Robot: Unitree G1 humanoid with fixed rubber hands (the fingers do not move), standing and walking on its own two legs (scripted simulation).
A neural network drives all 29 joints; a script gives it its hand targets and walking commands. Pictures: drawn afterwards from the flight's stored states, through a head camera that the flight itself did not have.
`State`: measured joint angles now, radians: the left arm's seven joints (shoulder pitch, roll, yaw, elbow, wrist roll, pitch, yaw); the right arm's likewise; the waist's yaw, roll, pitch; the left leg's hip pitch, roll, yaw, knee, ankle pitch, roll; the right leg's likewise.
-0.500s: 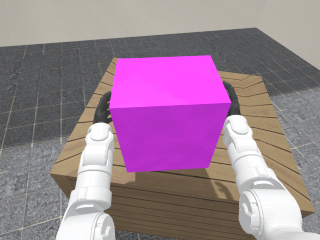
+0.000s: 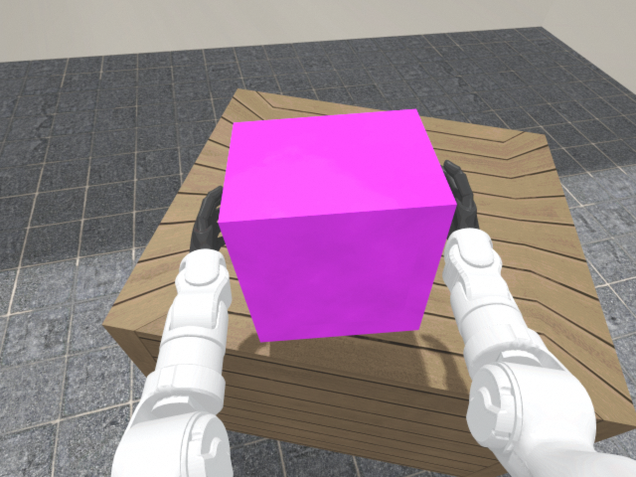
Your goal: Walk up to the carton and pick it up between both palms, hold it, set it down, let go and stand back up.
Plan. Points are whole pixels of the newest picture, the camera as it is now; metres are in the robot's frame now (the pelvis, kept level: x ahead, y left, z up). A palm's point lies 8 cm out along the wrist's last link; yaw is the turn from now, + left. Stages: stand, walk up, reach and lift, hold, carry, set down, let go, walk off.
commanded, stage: set down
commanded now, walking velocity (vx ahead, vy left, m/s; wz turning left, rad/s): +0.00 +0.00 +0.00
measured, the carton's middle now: (332, 233) +0.42 +0.02 +0.05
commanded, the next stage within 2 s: none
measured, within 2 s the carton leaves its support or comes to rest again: neither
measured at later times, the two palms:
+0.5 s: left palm (223, 252) +0.38 +0.17 +0.04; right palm (461, 221) +0.44 -0.15 +0.08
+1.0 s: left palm (228, 260) +0.39 +0.17 +0.01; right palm (453, 232) +0.45 -0.15 +0.05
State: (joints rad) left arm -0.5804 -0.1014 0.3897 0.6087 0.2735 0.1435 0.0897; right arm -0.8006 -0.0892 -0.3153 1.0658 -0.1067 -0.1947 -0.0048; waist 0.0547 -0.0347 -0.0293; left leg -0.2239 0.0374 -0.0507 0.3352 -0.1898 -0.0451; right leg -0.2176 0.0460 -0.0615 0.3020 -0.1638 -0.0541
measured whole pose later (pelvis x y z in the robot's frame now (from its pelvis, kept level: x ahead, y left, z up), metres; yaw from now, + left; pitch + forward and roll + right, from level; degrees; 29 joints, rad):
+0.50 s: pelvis +0.00 +0.00 +0.00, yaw -2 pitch +11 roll +0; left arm -0.64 -0.13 0.44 0.75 0.25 0.03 0.13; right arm -0.89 -0.13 -0.41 1.16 -0.18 -0.23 0.04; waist 0.08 -0.02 -0.09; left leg -0.35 0.04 -0.01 0.32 -0.17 -0.04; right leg -0.37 0.05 -0.04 0.30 -0.14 -0.05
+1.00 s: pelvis +0.00 +0.00 -0.01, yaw -3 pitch +18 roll +0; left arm -0.66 -0.12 0.46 0.86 0.24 -0.15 0.16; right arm -0.91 -0.15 -0.39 1.25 -0.20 -0.36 0.04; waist 0.10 0.00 -0.14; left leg -0.51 0.05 0.02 0.37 -0.18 -0.04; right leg -0.53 0.05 -0.03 0.34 -0.14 -0.05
